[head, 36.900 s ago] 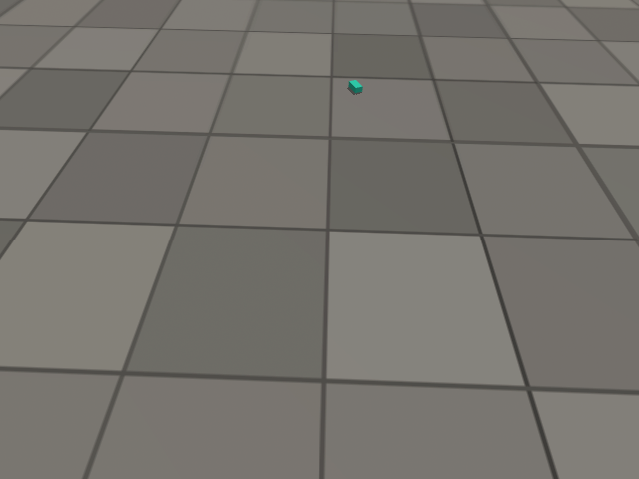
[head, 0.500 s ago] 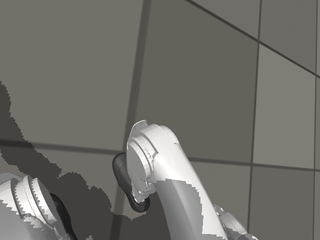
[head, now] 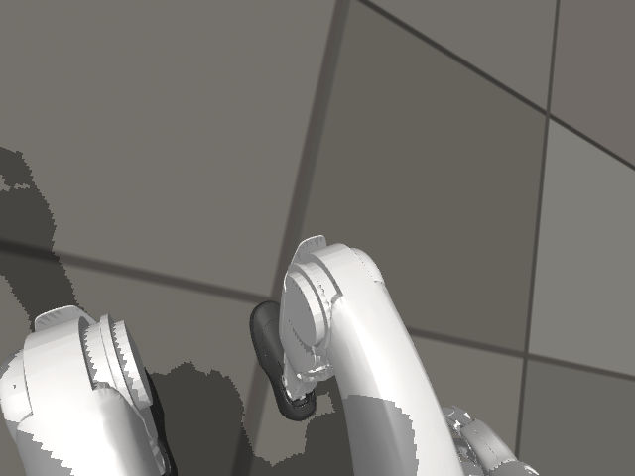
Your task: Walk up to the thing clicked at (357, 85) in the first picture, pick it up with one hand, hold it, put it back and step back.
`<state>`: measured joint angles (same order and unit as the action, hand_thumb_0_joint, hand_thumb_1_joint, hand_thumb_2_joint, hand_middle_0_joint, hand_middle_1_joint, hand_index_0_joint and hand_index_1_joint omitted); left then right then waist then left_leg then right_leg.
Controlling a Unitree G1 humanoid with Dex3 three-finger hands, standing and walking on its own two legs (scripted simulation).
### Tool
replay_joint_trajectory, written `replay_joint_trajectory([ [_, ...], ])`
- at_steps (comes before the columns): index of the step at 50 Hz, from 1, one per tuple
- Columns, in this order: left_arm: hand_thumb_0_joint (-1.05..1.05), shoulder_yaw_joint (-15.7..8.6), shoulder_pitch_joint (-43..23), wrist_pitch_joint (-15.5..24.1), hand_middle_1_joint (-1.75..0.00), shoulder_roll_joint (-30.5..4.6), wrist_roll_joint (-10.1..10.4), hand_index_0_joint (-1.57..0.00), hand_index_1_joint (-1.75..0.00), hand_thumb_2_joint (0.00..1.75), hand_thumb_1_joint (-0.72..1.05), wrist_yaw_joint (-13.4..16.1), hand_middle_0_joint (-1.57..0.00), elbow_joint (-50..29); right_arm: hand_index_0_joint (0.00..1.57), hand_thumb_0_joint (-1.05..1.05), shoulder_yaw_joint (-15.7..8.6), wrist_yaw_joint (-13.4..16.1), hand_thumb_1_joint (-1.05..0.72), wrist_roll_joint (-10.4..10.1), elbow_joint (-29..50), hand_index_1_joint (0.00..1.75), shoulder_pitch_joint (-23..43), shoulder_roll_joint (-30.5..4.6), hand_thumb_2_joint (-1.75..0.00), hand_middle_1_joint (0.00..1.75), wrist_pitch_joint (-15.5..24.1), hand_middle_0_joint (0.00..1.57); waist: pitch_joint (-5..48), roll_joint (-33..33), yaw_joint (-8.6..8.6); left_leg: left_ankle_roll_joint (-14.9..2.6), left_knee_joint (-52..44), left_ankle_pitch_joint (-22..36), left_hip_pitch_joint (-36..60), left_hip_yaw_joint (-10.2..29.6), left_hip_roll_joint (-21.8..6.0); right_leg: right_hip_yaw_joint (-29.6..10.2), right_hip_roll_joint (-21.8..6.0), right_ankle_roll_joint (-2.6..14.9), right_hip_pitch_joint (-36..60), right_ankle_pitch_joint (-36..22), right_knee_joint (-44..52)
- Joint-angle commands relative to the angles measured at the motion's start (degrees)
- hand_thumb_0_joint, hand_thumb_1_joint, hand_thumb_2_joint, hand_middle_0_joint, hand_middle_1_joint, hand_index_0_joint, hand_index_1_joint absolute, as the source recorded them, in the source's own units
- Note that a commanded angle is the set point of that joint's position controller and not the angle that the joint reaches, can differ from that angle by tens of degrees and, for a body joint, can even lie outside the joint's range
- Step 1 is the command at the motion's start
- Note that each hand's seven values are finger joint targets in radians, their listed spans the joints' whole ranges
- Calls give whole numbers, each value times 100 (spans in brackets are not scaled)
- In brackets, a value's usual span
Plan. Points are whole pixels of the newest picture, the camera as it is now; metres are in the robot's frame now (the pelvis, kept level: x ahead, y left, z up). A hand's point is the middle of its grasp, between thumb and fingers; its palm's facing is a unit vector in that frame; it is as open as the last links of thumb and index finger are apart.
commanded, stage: approach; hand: left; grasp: from above
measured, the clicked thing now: out of the picture +0.56 +0.31 -0.31
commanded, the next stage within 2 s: rest palm in 0.06 s
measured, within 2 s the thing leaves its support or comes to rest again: neither
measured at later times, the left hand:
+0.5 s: hand out of the picture +0.55 +0.29 -0.20, palm faces -0.50 -0.05 -0.87, open 14.4 cm
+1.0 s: hand out of the picture +0.53 +0.31 -0.23, palm faces -0.43 -0.07 -0.90, open 14.2 cm
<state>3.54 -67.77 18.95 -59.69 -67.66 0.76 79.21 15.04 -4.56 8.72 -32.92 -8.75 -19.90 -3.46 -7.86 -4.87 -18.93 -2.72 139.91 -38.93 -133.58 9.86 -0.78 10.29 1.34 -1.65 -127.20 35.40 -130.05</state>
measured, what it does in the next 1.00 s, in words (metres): stands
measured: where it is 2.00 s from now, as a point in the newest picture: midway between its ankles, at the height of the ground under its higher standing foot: (223, 414)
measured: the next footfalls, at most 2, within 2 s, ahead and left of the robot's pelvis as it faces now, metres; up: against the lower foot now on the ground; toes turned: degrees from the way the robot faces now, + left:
none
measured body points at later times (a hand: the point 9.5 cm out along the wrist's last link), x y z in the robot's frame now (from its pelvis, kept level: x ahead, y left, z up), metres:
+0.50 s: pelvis +0.01 +0.00 -0.01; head +0.30 +0.07 +0.32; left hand +0.58 +0.29 -0.15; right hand +0.02 -0.26 -0.09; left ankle +0.07 +0.11 -0.30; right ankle +0.12 -0.11 -0.30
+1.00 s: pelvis +0.01 +0.00 -0.01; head +0.31 +0.13 +0.31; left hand +0.55 +0.31 -0.18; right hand +0.06 -0.27 -0.05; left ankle +0.07 +0.11 -0.30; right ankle +0.12 -0.11 -0.30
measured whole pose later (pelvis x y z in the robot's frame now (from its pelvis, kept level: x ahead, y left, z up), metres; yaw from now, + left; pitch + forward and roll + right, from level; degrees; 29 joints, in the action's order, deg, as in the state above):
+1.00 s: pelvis +0.01 +0.00 -0.01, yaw -3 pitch +32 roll -16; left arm 2.1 -71.9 16.4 -62.9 -76.7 24.7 92.5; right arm 18.8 -6.0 11.4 -31.9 -5.2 -19.4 1.2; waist -8.1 -6.9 -24.8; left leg -2.6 142.5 -41.9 -134.9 12.0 -1.5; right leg 11.9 2.5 -2.0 -128.5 36.7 -130.9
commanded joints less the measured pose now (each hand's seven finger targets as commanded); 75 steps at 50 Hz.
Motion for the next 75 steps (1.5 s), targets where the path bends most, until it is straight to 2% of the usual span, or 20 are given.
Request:
replay_joint_trajectory([
  [1,0,32,-2345,850,-101,-670,-309,-8,-99,95,-51,934,-7,-1117,20,0,-423,101,-90,214,-218,30,-1053,-1703,-90,30,-28,20,4112,3256,-626,364,-1444,1111,4028,190,-141,407,205,365,1441,-891,902],
  [2,0,-240,-2501,836,-98,-1118,-442,-9,-98,95,-52,1276,-8,-1144,20,0,-390,63,-90,240,-239,30,-1002,-1674,-90,30,-61,20,4362,3660,-491,383,-1477,1367,4302,161,-139,355,188,352,1494,-1076,808],
  [4,0,-402,-2794,670,-93,-1251,-713,-10,-93,93,-50,1959,-10,-1288,20,0,-451,21,-90,278,-217,30,-845,-1601,-90,30,-93,20,4755,4252,-431,403,-1550,1726,4684,55,-155,297,172,363,1453,-1380,632],
  [8,0,-475,-2903,22,-88,-805,-1119,-12,-89,91,-48,2957,-13,-411,20,0,-598,16,-90,271,-478,30,-814,-1521,-90,30,32,20,4393,4280,-761,378,-1614,1890,4359,-40,-175,356,211,357,968,-1638,638],
  [12,0,-230,-2978,-888,-87,-450,-1208,-5,-93,103,-60,3332,-11,700,20,0,-546,-26,-90,129,-470,30,-940,-1450,-90,30,202,20,4019,3789,-886,220,-1385,1561,3332,-266,-109,271,246,366,1067,-1660,786],
  [15,0,21,-2591,-1444,-89,-126,-886,-5,-94,103,-59,3075,-10,1489,20,0,-525,-51,-90,51,-359,30,-1089,-1496,-90,30,321,20,3536,2846,-1079,51,-1272,1142,2523,-301,-93,169,299,329,1225,-1452,944],
  [19,0,-75,-2337,-1766,-96,-623,-410,-6,-99,103,-58,2212,-9,1399,20,0,-398,-15,-91,-44,-188,30,-1132,-1552,-90,30,395,20,3840,2265,-922,-85,-1248,864,1923,-325,-90,37,286,257,1916,-1107,994],
  [21,0,-125,-2322,-1750,-101,-945,-240,-6,-103,103,-59,1721,-7,939,20,0,-331,15,-91,-79,-86,30,-1144,-1514,-90,30,318,20,4140,1995,-807,-138,-1214,775,1704,-389,-80,-70,302,212,2483,-992,1074],
  [25,0,-296,-1768,-1532,-107,-1364,-130,-7,-106,98,-54,1044,-7,516,20,0,-274,106,-91,-116,143,30,-1145,-1691,-90,30,149,20,4107,2212,-581,15,-1146,1142,1888,-408,-98,-48,296,367,2614,-1099,1051],
  [27,0,-462,-1888,-1230,-108,-1563,-44,-8,-107,97,-54,889,-7,-163,20,0,-215,127,-91,-63,204,30,-1324,-1765,-90,30,54,20,4197,2234,-675,63,-1016,1359,2041,-388,-85,-11,267,380,2856,-1335,1083],
  [28,0,-553,-1876,-1060,-107,-1713,22,-8,-106,97,-53,872,-7,-310,20,0,-198,135,-91,-52,214,30,-1317,-1690,-90,30,-3,20,4345,2297,-600,97,-961,1379,1989,-354,-121,-34,295,404,3034,-1394,1044],
  [31,0,-730,-1996,-470,-106,-1840,90,-7,-105,96,-54,923,-6,-849,20,0,-134,162,-91,35,253,30,-1465,-1749,-90,30,-66,20,4499,2550,-748,163,-834,1518,2407,-258,-128,70,276,384,3103,-1551,1050],
  [36,0,-773,-2122,227,-101,-2015,-302,-5,-101,97,-56,1501,-6,-978,20,0,-33,125,-91,229,80,30,-1360,-1670,-90,30,-115,20,4639,3547,-610,193,-869,1844,3365,-203,-185,144,341,359,2718,-1599,983],
  [41,0,-389,-2007,181,-93,-1428,-682,-7,-94,97,-54,2205,-9,-124,20,0,-27,10,-90,288,-114,30,-1221,-1660,-90,30,52,20,3932,3669,-887,183,-1085,1915,3641,-7,-250,423,376,337,1878,-1593,880],
  [47,0,-225,-2036,-254,-87,-1162,-868,-10,-89,94,-50,2715,-12,663,20,0,-103,-78,-90,301,-244,30,-1137,-1717,-90,30,377,20,3499,3318,-1100,190,-1150,1840,3297,126,-287,536,341,286,1552,-1675,814],
  [50,0,-215,-2118,-457,-91,-1069,-786,-11,-91,91,-47,2809,-11,959,20,0,-146,-100,-90,290,-196,30,-1081,-1790,-90,30,510,20,3406,3224,-1207,230,-1251,1685,3158,217,-318,551,295,268,1447,-1595,824],
  [56,0,-159,-2179,-809,-91,-1164,-747,-14,-91,89,-45,2638,-14,1041,20,0,-33,-137,-90,221,-195,30,-1088,-1703,-90,30,687,20,3514,3305,-1157,231,-1263,1390,3018,160,-302,440,284,298,1543,-1401,794],
  [62,0,-405,-2018,-914,-91,-1533,-638,-15,-92,89,-45,2417,-15,911,20,0,31,-76,-91,184,-25,30,-1066,-1800,-91,30,728,20,3534,3215,-1061,190,-1160,1175,2772,28,-266,347,287,342,1702,-1260,827],
  [69,0,-723,-1808,-749,-88,-1982,-507,-15,-90,89,-45,2205,-17,472,20,0,206,-9,-91,202,31,30,-1170,-1802,-91,30,641,20,3671,3084,-1079,163,-976,1477,2592,-51,-282,321,285,337,2284,-1523,917],
  [75,0,-642,-1658,-552,-85,-2031,-450,-18,-87,87,-42,2063,-20,426,20,0,251,8,-91,246,69,30,-1172,-1842,-91,30,555,20,3618,3011,-1070,158,-899,1513,2666,-12,-302,377,341,331,2385,-1480,986],
])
